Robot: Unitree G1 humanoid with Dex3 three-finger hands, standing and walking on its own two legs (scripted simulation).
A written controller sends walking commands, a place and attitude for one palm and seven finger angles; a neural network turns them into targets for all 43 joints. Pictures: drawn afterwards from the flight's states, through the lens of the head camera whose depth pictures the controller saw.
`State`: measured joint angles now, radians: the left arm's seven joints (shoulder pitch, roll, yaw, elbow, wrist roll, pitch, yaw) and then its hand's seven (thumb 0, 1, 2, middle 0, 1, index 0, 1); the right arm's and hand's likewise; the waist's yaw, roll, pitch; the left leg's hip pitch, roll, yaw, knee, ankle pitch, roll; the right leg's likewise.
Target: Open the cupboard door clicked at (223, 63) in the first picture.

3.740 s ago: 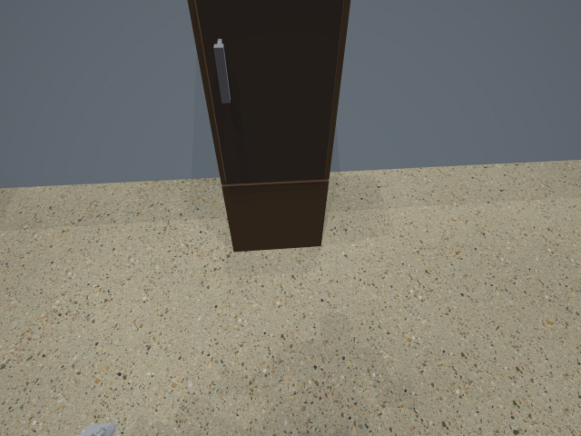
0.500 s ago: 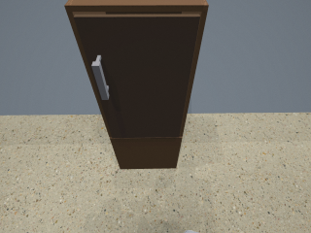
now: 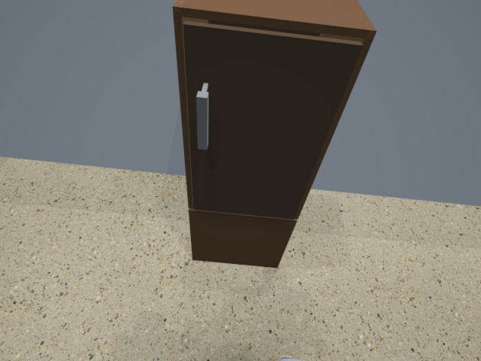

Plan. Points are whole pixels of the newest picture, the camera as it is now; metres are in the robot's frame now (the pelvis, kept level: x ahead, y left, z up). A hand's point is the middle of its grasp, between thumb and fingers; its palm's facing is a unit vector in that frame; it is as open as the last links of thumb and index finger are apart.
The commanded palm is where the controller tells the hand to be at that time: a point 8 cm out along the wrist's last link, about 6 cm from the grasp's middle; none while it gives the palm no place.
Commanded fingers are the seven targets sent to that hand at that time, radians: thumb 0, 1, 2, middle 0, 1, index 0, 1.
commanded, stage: come to a stop and stand still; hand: left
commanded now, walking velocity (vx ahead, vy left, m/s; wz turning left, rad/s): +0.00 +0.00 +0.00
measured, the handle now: (204, 117) +0.60 +0.13 +0.07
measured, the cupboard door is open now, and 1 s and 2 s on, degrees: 0 0 0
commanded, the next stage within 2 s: look again from close up in 0.72 s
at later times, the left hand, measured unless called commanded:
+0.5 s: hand out of the picture -0.03 +0.17 -0.17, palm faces -0.01 -0.99 -0.16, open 7.3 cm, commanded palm none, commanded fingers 0.00 0.90 0.90 -0.20 -0.30 -0.20 -0.30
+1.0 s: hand out of the picture -0.04 +0.16 -0.17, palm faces +0.00 -0.98 -0.18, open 7.4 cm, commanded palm none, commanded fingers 0.00 0.90 0.90 -0.20 -0.30 -0.20 -0.30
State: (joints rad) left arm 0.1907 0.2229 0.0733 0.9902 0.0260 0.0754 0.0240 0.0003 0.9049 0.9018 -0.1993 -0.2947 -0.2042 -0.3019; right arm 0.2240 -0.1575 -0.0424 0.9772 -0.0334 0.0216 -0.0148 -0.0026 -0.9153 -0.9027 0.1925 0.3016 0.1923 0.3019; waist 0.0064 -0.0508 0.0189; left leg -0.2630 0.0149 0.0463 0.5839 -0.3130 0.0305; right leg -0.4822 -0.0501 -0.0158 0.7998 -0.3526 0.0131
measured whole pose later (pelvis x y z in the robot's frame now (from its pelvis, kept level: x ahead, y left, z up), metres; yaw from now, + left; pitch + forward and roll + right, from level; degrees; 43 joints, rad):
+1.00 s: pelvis -0.02 +0.01 +0.00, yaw +0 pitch +0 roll +0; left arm 0.33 0.11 -0.02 1.10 0.01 -0.03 0.04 0.00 0.90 0.90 -0.20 -0.29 -0.20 -0.30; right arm 0.32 -0.15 0.00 1.07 -0.03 -0.01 -0.01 0.00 -0.92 -0.90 0.19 0.30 0.19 0.30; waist -0.02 0.03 0.02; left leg -0.29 0.00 0.06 0.54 -0.25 0.04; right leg -0.21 0.00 -0.05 0.53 -0.32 -0.01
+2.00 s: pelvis +0.05 -0.03 +0.00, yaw -3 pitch +0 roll +0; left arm 0.43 0.11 0.00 1.10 0.02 -0.01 0.04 0.00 0.90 0.90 -0.20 -0.29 -0.20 -0.30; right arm 0.16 -0.14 -0.01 1.03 -0.01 -0.02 -0.03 0.00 -0.91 -0.90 0.19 0.30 0.19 0.30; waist 0.03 -0.03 0.05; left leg -0.33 0.01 0.08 0.59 -0.22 0.03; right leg -0.13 0.06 -0.02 0.58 -0.43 -0.05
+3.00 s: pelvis +0.05 -0.07 +0.01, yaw -3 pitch +0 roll +0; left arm 0.29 0.16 -0.02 1.09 0.01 -0.02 0.03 0.00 0.90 0.90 -0.20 -0.29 -0.20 -0.30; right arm 0.27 -0.15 0.02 1.12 -0.02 -0.02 -0.03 0.01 -0.92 -0.90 0.20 0.30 0.19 0.30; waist 0.00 -0.01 0.03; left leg -0.23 0.02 0.05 0.48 -0.24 -0.01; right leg -0.17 0.01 -0.06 0.48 -0.31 -0.03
